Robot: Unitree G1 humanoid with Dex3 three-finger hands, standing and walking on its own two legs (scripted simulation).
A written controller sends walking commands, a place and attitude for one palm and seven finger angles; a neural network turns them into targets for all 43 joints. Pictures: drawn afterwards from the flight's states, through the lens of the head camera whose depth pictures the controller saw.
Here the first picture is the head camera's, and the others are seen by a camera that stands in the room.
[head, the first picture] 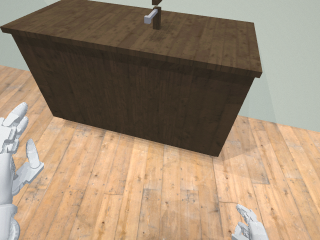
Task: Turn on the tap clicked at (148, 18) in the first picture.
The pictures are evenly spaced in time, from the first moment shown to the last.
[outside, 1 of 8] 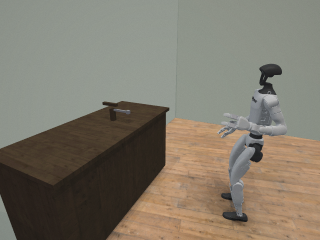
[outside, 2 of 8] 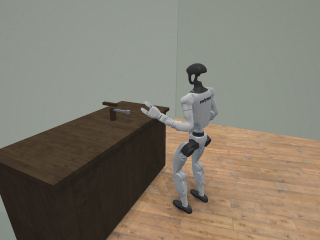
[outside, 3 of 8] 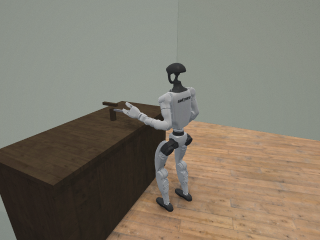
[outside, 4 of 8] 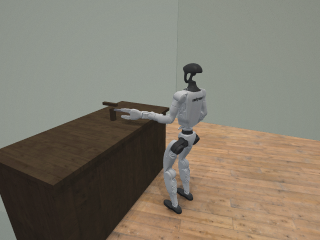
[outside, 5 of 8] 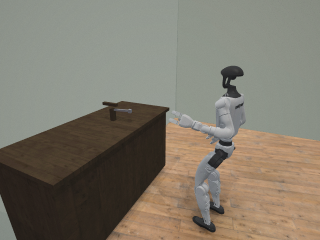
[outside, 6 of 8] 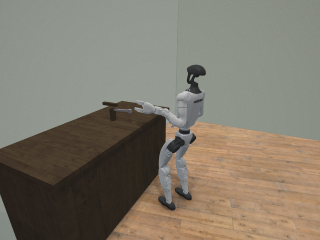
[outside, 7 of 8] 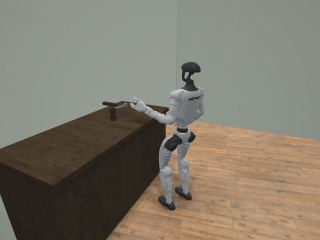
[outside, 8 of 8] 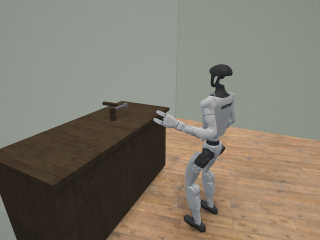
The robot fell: no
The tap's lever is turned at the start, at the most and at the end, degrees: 0 82 82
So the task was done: yes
